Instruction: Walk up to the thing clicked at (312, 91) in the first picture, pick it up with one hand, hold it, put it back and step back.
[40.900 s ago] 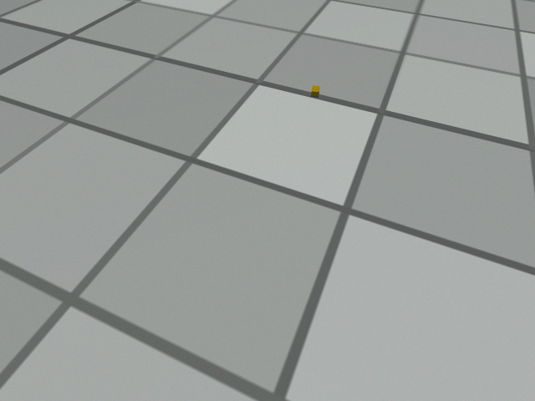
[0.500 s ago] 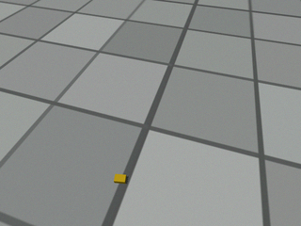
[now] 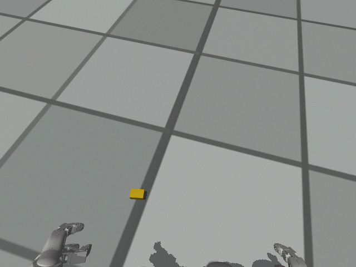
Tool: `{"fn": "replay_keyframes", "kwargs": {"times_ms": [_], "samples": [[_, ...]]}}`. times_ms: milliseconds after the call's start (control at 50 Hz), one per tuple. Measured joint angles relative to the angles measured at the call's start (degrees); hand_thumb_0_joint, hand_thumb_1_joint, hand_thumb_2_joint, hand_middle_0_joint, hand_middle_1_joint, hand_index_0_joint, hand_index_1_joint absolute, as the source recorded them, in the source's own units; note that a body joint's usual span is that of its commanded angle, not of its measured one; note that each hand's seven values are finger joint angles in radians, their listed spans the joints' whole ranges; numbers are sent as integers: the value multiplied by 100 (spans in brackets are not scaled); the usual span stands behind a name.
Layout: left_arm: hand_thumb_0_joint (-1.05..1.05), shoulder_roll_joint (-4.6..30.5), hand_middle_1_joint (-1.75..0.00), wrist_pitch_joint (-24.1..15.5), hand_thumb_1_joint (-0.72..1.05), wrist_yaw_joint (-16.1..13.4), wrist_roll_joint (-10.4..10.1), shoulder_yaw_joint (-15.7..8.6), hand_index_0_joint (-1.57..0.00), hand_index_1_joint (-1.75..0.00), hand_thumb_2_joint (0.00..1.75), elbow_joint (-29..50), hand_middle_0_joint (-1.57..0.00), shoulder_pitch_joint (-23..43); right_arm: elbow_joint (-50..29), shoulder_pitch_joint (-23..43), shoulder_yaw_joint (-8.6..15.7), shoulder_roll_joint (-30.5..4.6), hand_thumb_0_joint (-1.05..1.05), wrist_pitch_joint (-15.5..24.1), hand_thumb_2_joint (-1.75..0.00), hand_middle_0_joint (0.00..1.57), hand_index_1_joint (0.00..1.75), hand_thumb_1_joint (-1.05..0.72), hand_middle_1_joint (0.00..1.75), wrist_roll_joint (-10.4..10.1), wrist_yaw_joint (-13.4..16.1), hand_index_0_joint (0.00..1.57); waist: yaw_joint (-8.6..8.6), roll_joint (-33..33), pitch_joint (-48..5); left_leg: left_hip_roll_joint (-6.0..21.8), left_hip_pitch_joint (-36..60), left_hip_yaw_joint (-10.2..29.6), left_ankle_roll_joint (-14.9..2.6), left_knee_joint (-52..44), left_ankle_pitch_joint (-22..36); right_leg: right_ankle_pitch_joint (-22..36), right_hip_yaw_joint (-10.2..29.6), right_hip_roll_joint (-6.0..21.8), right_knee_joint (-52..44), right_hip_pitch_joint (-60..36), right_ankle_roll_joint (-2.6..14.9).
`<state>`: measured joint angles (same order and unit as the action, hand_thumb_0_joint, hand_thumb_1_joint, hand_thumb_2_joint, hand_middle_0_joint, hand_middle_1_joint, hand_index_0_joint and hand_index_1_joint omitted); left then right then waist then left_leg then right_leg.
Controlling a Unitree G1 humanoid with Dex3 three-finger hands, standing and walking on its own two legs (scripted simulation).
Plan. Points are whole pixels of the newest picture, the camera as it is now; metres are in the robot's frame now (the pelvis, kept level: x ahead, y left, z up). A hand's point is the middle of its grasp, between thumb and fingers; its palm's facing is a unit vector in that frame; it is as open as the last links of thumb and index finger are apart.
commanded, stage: rise first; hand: left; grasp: from above
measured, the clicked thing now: (137, 194) +0.51 +0.22 -0.74
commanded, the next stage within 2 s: none
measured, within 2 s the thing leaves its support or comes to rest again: neither
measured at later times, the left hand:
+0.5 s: hand out of the picture +0.13 +0.26 -0.20, palm faces -0.17 -0.88 -0.44, open 13.0 cm
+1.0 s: hand (96, 241) +0.22 +0.28 -0.35, palm faces -0.42 -0.59 -0.69, open 12.6 cm
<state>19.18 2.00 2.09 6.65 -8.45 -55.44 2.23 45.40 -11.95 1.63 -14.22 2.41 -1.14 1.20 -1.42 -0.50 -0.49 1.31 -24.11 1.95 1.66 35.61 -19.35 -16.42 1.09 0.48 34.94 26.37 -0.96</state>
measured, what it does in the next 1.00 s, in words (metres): lowers itself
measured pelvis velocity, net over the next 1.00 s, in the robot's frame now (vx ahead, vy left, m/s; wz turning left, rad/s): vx -0.05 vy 0.01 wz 0.01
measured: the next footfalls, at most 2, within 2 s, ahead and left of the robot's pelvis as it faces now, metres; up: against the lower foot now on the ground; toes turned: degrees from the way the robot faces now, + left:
none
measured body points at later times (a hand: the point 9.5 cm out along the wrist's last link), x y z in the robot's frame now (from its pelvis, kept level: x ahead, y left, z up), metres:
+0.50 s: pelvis +0.00 +0.02 -0.06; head +0.09 +0.03 +0.38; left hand +0.14 +0.30 -0.17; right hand +0.17 -0.23 -0.15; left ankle -0.02 +0.14 -0.73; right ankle +0.01 -0.13 -0.73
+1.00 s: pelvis -0.05 +0.01 -0.21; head +0.12 +0.02 +0.21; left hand +0.24 +0.31 -0.31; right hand +0.14 -0.26 -0.31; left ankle -0.02 +0.14 -0.73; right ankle +0.01 -0.13 -0.73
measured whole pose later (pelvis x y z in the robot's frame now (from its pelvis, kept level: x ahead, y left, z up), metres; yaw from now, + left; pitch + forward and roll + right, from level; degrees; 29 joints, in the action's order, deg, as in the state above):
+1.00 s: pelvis -0.05 +0.01 -0.21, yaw +0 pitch +31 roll -2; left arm 25.7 -0.5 -1.3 32.9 -6.0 -36.0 8.0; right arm 33.8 -6.0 2.7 -17.2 11.3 -0.1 -0.7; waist -3.1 0.7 -10.9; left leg -0.8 -88.8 4.1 2.0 98.4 -41.0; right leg -36.8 0.8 0.8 95.9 90.5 -1.9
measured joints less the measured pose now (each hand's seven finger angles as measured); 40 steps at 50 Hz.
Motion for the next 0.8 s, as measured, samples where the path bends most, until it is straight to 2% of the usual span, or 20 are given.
{"fn": "replay_keyframes", "kwargs": {"times_ms": [60, 140, 200, 300, 360, 520, 660, 720, 800], "samples": [[0, -53, -73, 402, 22, -63, 146, 98, -28, -73, 81, 297, -28, -149, -253, -115, -12, 17, 1, -39, -89, 21, 30, -90, 30, -24, -20, 20, -27, 74, -131, -17, -148, 3, -32, 203, -127, -97, -1, 14, 141, 116, -33], [0, -126, -77, 829, -3, -117, 223, 183, -30, -78, 79, 669, -31, -398, -555, -135, 2, 15, 1, 27, -89, 21, 30, -91, 30, -20, -65, 20, -38, 118, -283, -38, -555, -11, -72, 668, -365, -300, 21, 26, 551, 505, -76], [0, -191, -80, 917, -15, -127, 304, 165, -31, -80, 79, 1036, -32, -609, -742, -131, 31, 9, 1, 139, -90, 21, 30, -92, 30, 1, -93, 20, -11, 91, -385, -58, -973, -3, -89, 1135, -583, -505, 24, 37, 995, 914, -98], [0, -217, -81, 882, -29, -155, 550, 180, -31, -83, 80, 1899, -32, -1027, -989, -65, 84, 7, 1, 265, -90, 21, 30, -93, 30, 50, -106, 20, 27, 36, -531, -79, -1691, 41, -95, 1973, -959, -868, -3, 42, 1791, 1605, -124], [0, -222, -82, 978, -33, -184, 667, 218, -31, -84, 81, 2410, -32, -1278, -1113, 8, 93, 32, 1, 276, -90, 21, 30, -94, 30, 61, -103, 20, 28, 40, -566, -79, -1955, 66, -99, 2309, -1110, -1005, -22, 35, 2097, 1852, -132], [0, -193, -81, 1413, -36, -194, 757, 331, -31, -83, 80, 3269, -33, -1771, -1448, 81, 4, 96, 1, 363, -91, 21, 30, -95, 30, 90, -112, 20, -19, 114, -684, -79, -2492, 149, -94, 2819, -1288, -1166, -91, 24, 2546, 2342, -127], [0, -131, -80, 1467, -34, -208, 847, 337, -34, -81, 77, 3643, -35, -1927, -1658, 89, -44, 100, 1, 516, -91, 21, 30, -95, 30, 110, -77, 20, -43, 135, -735, -91, -3063, 203, -65, 3327, -1426, -1313, -130, 22, 3061, 2908, -105], [0, -33, -79, 1306, -33, -224, 1016, 361, -35, -80, 76, 3474, -37, -1741, -1680, 121, -66, 61, 1, 621, -91, 21, 30, -96, 30, 116, -44, 20, -61, 146, -771, -106, -3420, 228, -54, 3628, -1498, -1394, -145, 28, 3371, 3266, -95], [0, 213, -77, 891, -34, -231, 1401, 300, -37, -78, 75, 2826, -38, -1125, -1648, 234, -64, -41, 1, 808, -91, 21, 30, -96, 30, 142, -59, 20, -103, 109, -874, -137, -4216, 232, -28, 4285, -1666, -1574, -126, 38, 4070, 4091, -84]]}}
